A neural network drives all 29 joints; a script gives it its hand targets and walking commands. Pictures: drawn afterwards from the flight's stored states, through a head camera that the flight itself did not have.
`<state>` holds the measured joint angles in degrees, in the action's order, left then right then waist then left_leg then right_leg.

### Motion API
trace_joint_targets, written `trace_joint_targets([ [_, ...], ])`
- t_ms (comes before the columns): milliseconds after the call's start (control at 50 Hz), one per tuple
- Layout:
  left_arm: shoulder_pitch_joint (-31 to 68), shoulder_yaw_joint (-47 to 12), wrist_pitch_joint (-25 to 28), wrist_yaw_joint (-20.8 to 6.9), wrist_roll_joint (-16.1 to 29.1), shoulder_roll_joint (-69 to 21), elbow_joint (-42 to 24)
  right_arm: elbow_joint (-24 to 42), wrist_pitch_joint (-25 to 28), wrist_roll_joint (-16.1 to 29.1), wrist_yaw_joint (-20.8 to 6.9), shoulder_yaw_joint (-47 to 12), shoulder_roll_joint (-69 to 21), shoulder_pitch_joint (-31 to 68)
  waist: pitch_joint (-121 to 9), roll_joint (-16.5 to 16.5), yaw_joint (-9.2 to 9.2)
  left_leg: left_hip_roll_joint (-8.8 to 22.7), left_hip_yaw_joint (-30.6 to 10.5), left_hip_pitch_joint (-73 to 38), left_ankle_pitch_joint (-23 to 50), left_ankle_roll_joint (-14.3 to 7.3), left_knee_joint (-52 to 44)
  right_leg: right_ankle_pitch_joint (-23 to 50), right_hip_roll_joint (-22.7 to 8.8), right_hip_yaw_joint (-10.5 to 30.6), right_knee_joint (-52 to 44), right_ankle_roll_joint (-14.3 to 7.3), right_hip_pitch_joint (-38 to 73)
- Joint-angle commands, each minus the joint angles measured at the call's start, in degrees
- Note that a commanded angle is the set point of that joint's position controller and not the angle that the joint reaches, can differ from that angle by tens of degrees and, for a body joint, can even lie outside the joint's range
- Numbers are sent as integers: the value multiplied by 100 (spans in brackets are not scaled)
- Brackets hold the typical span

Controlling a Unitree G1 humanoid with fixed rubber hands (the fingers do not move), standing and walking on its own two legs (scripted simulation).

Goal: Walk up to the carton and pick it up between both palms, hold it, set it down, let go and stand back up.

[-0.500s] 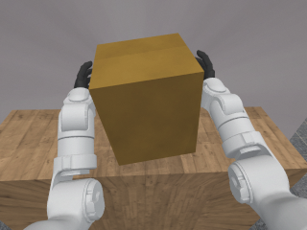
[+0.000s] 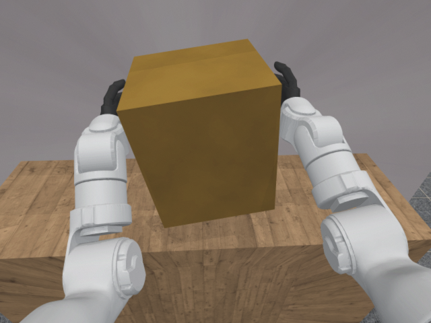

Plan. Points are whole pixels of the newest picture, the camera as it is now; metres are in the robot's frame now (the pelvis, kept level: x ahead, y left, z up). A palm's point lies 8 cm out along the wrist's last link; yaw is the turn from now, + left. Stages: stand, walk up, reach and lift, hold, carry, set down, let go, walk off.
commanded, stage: reach and lift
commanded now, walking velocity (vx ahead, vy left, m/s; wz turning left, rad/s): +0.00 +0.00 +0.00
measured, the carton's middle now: (205, 134) +0.39 +0.00 +0.21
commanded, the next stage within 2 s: hold in 0.10 s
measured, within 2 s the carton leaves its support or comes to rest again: neither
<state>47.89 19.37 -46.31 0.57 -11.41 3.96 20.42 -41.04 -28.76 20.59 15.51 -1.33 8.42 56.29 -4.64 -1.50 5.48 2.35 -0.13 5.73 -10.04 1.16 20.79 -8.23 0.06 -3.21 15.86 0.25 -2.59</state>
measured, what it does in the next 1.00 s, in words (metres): stands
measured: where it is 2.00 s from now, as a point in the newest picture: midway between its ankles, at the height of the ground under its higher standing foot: outside the picture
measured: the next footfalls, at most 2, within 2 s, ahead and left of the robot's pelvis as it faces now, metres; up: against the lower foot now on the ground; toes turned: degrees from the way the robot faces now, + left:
none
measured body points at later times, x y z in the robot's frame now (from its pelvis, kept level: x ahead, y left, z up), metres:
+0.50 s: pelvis +0.00 +0.00 +0.00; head -0.08 +0.02 +0.44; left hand +0.39 +0.16 +0.27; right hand +0.39 -0.14 +0.30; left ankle +0.02 +0.13 -0.75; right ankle +0.01 -0.12 -0.75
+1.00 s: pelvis +0.01 +0.00 +0.00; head -0.08 +0.01 +0.44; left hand +0.38 +0.16 +0.28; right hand +0.39 -0.15 +0.30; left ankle +0.02 +0.13 -0.75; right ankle +0.01 -0.12 -0.75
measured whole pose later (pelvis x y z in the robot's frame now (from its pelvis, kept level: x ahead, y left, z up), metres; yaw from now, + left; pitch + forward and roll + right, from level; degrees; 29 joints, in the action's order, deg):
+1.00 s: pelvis +0.01 +0.00 +0.00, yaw +1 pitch -5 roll -1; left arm 50.0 20.1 -52.4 0.2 -12.1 3.8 18.3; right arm -39.3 -36.3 24.2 17.4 -2.2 10.4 59.0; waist -7.8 0.1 5.1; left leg 2.1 -2.2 5.6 -10.6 1.5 21.2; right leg -9.0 0.9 -2.3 16.0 -0.2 -2.1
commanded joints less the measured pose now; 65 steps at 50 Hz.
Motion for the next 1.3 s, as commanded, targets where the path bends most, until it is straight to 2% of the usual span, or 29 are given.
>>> trace_joint_targets([
  [0, 4966, -2489, 594, -616, 975, -3411, -1058, 1849, 21, 797, -668, -1577, -4074, 4564, -2355, 388, -28, -518, -21, -726, 1297, 167, -1, 1129, 470, 78, -28, 355, 313],
  [20, 4929, -2590, 589, -595, 1024, -3488, -1244, 1895, 9, 859, -675, -1605, -4089, 4432, -2561, 455, 31, -527, -42, -829, 1511, 191, 58, 1340, 459, 118, 8, 363, 365],
  [40, 4794, -2588, 536, -570, 1015, -3482, -1267, 2126, 22, 949, -666, -1732, -4059, 4544, -2735, 399, -37, -537, -42, -891, 1735, 181, 122, 1556, 493, 130, 50, 365, 487],
  [60, 4824, -2601, 524, -561, 1039, -3469, -1322, 2063, -23, 968, -650, -1713, -3991, 4484, -2644, 378, 18, -523, -64, -893, 1709, 208, 101, 1519, 503, 110, 23, 359, 510],
  [100, 4682, -2434, 432, -613, 876, -3347, -1074, 1568, -164, 903, -633, -1492, -3851, 4184, -2136, 465, 71, -498, -54, -782, 1395, 215, -19, 1181, 459, 112, -52, 360, 319],
  [120, 4819, -2527, 419, -644, 933, -3423, -1234, 1555, -177, 903, -651, -1489, -3868, 4215, -2244, 476, 100, -474, -54, -798, 1308, 233, -52, 1011, 467, 115, -45, 323, 304],
  [140, 5040, -2643, 417, -651, 1002, -3491, -1331, 1468, -202, 897, -665, -1377, -3850, 4223, -2141, 642, 177, -452, -75, -700, 1224, 287, -86, 799, 476, 103, -52, 283, 244],
  [160, 5243, -2664, 411, -635, 1055, -3483, -1318, 1483, -198, 870, -694, -1372, -3857, 4434, -2234, 636, 157, -429, -79, -627, 1108, 289, -108, 608, 506, 70, -47, 244, 242],
  [200, 5160, -2725, 403, -585, 1085, -3551, -1229, 1529, -220, 857, -713, -1341, -3857, 4481, -2234, 617, 147, -429, -80, -646, 1238, 315, -66, 750, 523, 76, -46, 232, 287],
  [260, 4868, -2407, 274, -581, 915, -3410, -991, 1506, -300, 988, -690, -1455, -3834, 4542, -2210, 456, -34, -472, -64, -598, 1234, 190, -82, 878, 478, 145, -57, 289, 399],
  [300, 5131, -2492, 300, -575, 1027, -3461, -1283, 1703, -287, 1071, -700, -1491, -3967, 4716, -2530, 532, -49, -465, -66, -566, 1298, 208, -67, 893, 496, 136, -3, 285, 478],
  [320, 5208, -2433, 315, -556, 1037, -3433, -1258, 1703, -301, 1097, -711, -1517, -3992, 4759, -2540, 521, -105, -489, -68, -592, 1279, 199, -49, 852, 492, 144, 2, 309, 430],
  [360, 5212, -2446, 288, -545, 1007, -3411, -1217, 1517, -341, 1079, -727, -1447, -3941, 4716, -2351, 618, -86, -477, -45, -619, 1366, 226, -42, 819, 504, 150, -12, 284, 290],
  [380, 5174, -2307, 253, -567, 969, -3310, -1035, 1513, -348, 1049, -720, -1412, -3886, 4787, -2291, 447, -132, -469, -25, -596, 1085, 165, -94, 586, 498, 130, -86, 292, 253],
  [400, 5246, -2401, 257, -578, 1017, -3366, -1050, 1490, -351, 1012, -719, -1334, -3923, 4807, -2279, 475, -59, -459, -27, -519, 1005, 169, -120, 547, 477, 148, -81, 284, 188],
  [420, 5177, -2246, 219, -602, 934, -3275, -734, 1288, -385, 929, -717, -1243, -3860, 4821, -2000, 427, -109, -456, -2, -393, 744, 124, -200, 331, 454, 146, -124, 277, 138],
  [440, 5179, -2257, 230, -617, 945, -3292, -778, 1173, -406, 916, -721, -1214, -3888, 4751, -2067, 343, -70, -436, 9, -394, 731, 114, -223, 370, 468, 160, -98, 279, 180],
  [460, 5261, -2238, 231, -635, 962, -3263, -734, 1132, -430, 921, -729, -1182, -3891, 4736, -1995, 400, -63, -446, -4, -341, 682, 117, -245, 343, 459, 167, -104, 283, 187],
  [520, 5177, -2251, 218, -641, 1007, -3288, -874, 1362, -459, 1033, -682, -1279, -3930, 4802, -2400, 311, -79, -490, 2, -382, 1148, 151, -109, 945, 482, 196, -22, 307, 523],
  [560, 4917, -2082, 145, -663, 895, -3159, -816, 1400, -524, 1151, -613, -1379, -3813, 4686, -2234, 302, -97, -529, -12, -498, 1436, 173, -28, 1367, 477, 193, 12, 381, 659],
  [580, 4947, -2422, 146, -722, 1062, -3351, -1307, 1401, -567, 1297, -623, -1324, -3579, 4256, -2650, 664, 201, -472, -53, -447, 1593, 370, -37, 1530, 512, 231, 124, 284, 880],
  [600, 4995, -2415, 107, -753, 1044, -3357, -1345, 1578, -573, 1332, -619, -1363, -3622, 4479, -2647, 699, 76, -505, -96, -419, 1633, 387, 3, 1481, 492, 208, 87, 296, 942],
  [620, 4998, -2445, 99, -765, 1058, -3298, -1346, 1640, -611, 1327, -613, -1336, -3612, 4407, -2593, 619, 187, -509, -63, -463, 1687, 387, 21, 1582, 507, 217, 90, 310, 875],
  [700, 4934, -2307, 82, -802, 977, -3193, -1391, 1820, -675, 1304, -589, -1422, -3754, 4440, -2315, 407, 92, -529, -105, -403, 1552, 288, -41, 1548, 484, 184, 63, 350, 878],
  [800, 5067, -2335, 83, -788, 966, -3207, -1465, 2085, -688, 1382, -570, -1579, -3947, 4601, -2427, 360, -37, -547, -125, -488, 1653, 232, 17, 1649, 495, 187, 81, 379, 860],
  [880, 5022, -2270, 62, -797, 913, -3187, -1302, 2056, -715, 1350, -553, -1588, -3976, 4633, -2349, 266, -77, -555, -98, -444, 1425, 167, -38, 1500, 479, 211, 44, 392, 784],
  [1040, 5119, -2156, 68, -886, 893, -3210, -925, 1656, -732, 1165, -594, -1325, -3908, 4698, -2186, 280, -33, -530, -61, -179, 876, 131, -211, 964, 440, 266, -37, 307, 652],
  [1280, 5230, -2213, 122, -869, 1001, -3310, -978, 1501, -712, 1223, -644, -1225, -3740, 4685, -2382, 528, 50, -478, -123, -214, 1184, 273, -143, 1050, 477, 251, 5, 239, 683],
])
